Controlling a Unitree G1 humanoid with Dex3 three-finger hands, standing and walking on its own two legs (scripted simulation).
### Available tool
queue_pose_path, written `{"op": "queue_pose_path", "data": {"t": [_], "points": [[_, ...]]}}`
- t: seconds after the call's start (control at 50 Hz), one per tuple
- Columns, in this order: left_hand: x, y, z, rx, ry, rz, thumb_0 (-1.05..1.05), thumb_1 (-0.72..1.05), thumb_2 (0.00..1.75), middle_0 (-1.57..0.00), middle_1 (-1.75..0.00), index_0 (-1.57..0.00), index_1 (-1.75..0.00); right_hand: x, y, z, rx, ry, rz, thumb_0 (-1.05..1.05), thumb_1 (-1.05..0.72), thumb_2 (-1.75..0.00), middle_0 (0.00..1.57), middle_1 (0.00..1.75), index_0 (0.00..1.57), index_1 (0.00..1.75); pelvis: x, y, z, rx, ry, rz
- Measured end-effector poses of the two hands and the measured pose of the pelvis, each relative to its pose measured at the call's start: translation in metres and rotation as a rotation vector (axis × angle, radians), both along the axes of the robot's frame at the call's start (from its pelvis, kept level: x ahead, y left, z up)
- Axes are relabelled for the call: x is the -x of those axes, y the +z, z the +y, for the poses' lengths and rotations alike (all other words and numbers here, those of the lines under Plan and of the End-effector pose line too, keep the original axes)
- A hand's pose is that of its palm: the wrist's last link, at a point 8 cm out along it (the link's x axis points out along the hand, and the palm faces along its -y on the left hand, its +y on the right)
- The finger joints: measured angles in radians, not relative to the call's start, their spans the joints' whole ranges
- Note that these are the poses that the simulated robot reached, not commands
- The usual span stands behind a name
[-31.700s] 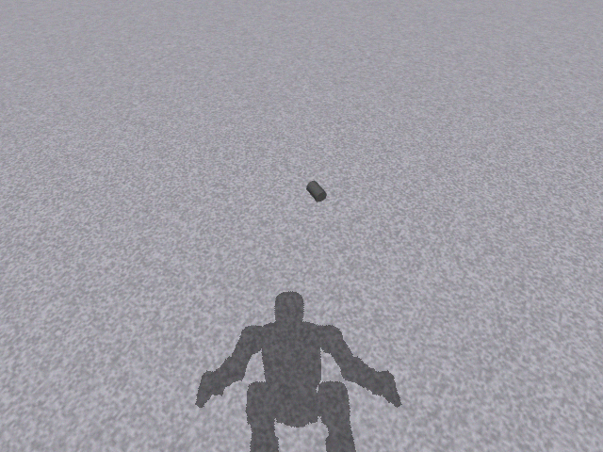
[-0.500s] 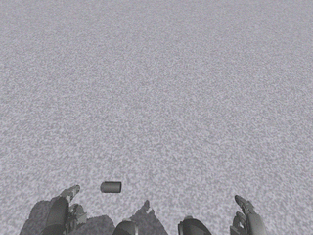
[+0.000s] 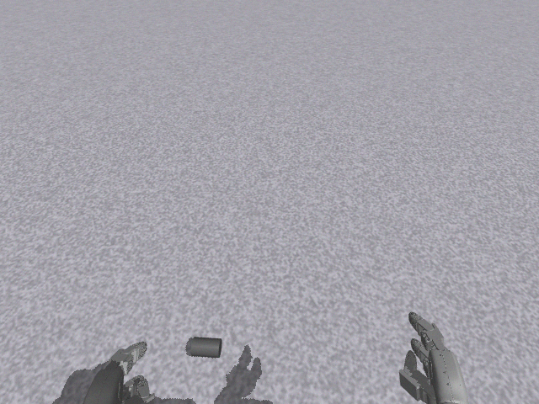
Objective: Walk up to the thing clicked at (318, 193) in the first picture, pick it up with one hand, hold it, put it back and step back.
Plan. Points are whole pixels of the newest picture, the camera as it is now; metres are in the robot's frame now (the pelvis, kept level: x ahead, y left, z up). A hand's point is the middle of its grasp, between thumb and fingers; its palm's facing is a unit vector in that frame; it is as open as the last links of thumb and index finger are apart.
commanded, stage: home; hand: left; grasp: from above
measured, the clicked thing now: (206, 347) +0.44 +0.22 -0.69
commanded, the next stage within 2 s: stand in 1.70 s
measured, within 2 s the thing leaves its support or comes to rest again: neither
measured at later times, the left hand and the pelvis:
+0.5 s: hand out of the picture +0.16 +0.18 -0.04, palm faces +0.04 -0.98 -0.20, open 7.4 cm; pelvis -0.01 +0.00 +0.00, yaw +0 degrees
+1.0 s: hand (155, 392) +0.17 +0.17 -0.04, palm faces +0.03 -0.98 -0.21, open 7.4 cm; pelvis +0.01 +0.00 +0.00, yaw +0 degrees
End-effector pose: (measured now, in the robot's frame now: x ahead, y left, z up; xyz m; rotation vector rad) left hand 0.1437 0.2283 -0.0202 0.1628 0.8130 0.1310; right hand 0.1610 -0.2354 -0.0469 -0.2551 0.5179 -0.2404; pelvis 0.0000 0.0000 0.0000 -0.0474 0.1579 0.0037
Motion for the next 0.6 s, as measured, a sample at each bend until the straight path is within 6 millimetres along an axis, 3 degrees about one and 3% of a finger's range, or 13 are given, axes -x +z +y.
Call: {"op": "queue_pose_path", "data": {"t": [0.36, 0.6], "points": [[0.001, 0.002, -0.003, -0.011, -0.014, -0.005, 0.02, 0.90, 0.90, -0.20, -0.29, -0.20, -0.30, 0.027, -0.012, -0.006, -0.006, -0.038, 0.057, 0.01, -0.90, -0.90, 0.21, 0.30, 0.21, 0.30, 0.005, 0.000, -0.001, -0.002, -0.007, -0.006], [0.002, 0.001, -0.004, -0.010, -0.017, -0.002, 0.02, 0.90, 0.90, -0.20, -0.29, -0.20, -0.30, 0.023, -0.010, -0.008, 0.002, -0.040, 0.044, 0.01, -0.90, -0.90, 0.21, 0.30, 0.21, 0.30, 0.005, -0.001, -0.002, -0.003, -0.008, 0.000]]}}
